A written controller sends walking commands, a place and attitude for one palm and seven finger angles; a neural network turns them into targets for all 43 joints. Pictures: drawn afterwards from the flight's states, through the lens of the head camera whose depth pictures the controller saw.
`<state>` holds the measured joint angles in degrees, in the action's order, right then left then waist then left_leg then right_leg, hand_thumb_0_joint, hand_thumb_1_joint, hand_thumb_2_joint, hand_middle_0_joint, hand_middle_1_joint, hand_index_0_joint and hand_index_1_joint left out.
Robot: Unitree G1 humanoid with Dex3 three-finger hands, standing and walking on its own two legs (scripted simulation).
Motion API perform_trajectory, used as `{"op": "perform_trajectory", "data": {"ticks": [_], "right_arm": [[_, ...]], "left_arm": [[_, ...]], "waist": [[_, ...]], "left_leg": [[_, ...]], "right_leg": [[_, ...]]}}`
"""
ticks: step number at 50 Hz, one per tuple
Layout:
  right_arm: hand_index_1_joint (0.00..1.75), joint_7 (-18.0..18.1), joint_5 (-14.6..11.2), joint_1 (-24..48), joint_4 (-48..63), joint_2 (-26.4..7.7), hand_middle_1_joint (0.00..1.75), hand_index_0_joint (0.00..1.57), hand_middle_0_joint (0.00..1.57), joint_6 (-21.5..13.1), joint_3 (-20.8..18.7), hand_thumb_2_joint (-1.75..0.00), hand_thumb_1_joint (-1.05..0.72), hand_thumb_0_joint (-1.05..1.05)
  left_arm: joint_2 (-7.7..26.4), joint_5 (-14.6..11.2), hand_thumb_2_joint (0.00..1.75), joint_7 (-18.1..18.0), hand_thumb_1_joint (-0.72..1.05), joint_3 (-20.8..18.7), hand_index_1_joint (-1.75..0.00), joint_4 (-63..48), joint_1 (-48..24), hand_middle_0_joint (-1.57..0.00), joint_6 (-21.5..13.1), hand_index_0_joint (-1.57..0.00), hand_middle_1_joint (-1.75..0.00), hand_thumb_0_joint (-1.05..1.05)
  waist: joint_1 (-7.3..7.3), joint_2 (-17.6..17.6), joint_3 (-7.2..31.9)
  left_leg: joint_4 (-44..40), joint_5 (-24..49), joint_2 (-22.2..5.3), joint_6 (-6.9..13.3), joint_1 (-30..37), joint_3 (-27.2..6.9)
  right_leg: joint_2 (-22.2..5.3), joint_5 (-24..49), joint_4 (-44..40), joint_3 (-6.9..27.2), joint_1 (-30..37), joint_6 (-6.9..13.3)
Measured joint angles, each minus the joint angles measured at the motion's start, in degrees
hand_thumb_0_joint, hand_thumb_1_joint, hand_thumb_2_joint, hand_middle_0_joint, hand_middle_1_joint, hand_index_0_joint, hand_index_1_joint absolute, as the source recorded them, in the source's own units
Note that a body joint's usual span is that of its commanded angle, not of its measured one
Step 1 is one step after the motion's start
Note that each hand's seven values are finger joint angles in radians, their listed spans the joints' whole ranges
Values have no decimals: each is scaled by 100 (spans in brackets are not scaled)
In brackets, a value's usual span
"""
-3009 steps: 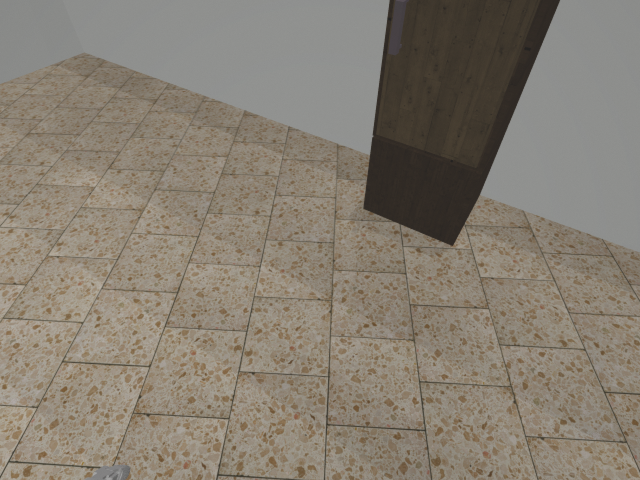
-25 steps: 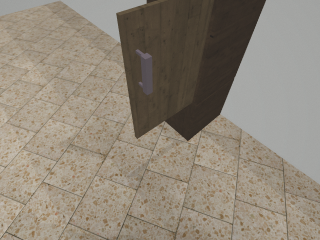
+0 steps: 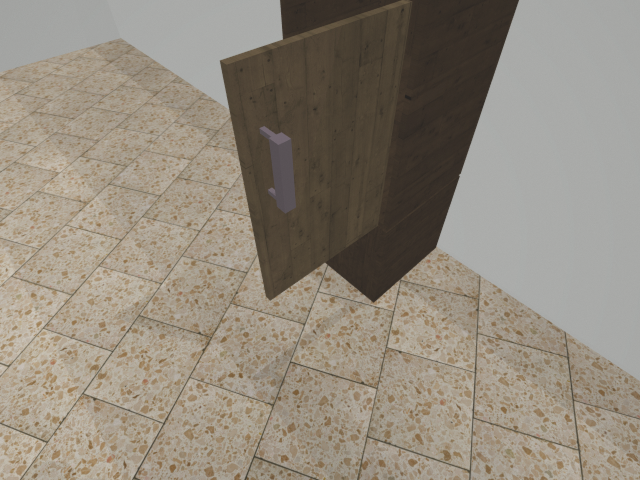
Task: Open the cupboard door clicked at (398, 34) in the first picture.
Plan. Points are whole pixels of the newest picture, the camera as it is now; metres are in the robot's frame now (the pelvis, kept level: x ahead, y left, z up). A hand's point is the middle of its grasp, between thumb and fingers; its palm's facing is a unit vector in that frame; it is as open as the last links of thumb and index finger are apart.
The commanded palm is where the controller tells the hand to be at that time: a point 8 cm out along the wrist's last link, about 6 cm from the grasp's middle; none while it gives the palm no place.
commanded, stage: let the arm hang, fingers relaxed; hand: left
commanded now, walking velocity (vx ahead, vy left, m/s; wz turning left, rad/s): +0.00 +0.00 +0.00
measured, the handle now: (276, 169) +0.59 +0.11 +0.05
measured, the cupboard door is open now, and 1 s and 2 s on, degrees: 88 88 88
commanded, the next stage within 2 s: look to check the result in 0.10 s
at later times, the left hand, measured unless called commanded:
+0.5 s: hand out of the picture +0.04 +0.20 -0.16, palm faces +0.03 -0.96 -0.27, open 7.4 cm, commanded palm none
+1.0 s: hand out of the picture +0.09 +0.21 -0.16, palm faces +0.01 -0.96 -0.29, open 7.4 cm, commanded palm none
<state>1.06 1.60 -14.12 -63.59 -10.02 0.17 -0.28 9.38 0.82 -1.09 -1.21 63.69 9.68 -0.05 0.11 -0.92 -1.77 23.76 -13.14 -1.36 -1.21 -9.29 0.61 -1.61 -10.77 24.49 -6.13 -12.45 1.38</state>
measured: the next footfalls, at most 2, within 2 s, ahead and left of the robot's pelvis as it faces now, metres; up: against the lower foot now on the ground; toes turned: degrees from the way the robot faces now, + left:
none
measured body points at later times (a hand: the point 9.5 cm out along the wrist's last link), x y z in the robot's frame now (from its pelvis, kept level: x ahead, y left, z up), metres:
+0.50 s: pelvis +0.02 -0.01 +0.00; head +0.03 -0.02 +0.45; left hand +0.04 +0.25 -0.14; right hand +0.04 -0.25 -0.16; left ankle +0.00 +0.13 -0.74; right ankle +0.03 -0.10 -0.74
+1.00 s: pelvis +0.03 +0.00 +0.01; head +0.04 -0.01 +0.45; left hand +0.09 +0.26 -0.14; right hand +0.07 -0.27 -0.15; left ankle +0.00 +0.13 -0.74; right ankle +0.03 -0.10 -0.74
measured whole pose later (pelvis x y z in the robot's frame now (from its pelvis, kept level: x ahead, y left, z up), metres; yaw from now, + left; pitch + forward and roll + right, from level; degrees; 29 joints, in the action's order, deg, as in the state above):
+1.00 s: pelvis +0.03 +0.00 +0.01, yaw +0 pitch -1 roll +0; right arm 0.9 1.4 -9.5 -64.5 -14.9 0.0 0.1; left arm 14.5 0.7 -0.6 -1.1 65.0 7.4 -0.8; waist -0.1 -1.2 -2.8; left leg 18.3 -12.5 -2.1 -1.8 -4.7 0.5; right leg -0.6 -10.4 19.4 -6.4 -8.1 1.6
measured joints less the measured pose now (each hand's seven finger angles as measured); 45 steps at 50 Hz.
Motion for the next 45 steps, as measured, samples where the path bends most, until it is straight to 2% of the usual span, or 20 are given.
{"op": "perform_trajectory", "data": {"ticks": [19,45], "right_arm": [[30,14,-19,102,-115,-187,30,20,20,24,8,-90,-91,0],[30,-16,-22,451,-86,-469,30,20,20,-16,29,-90,-91,0]], "left_arm": [[271,-17,90,6,90,-35,-29,172,119,-20,-13,-20,-30,1],[478,-14,90,47,90,9,-29,134,-201,-20,-70,-20,-30,1]], "waist": [[-32,-49,-163],[-28,-19,-105]], "left_leg": [[-241,22,-64,-57,220,-56],[-500,63,-76,-59,418,-18]], "right_leg": [[76,10,-260,-66,247,41],[102,45,-481,-34,413,27]]}}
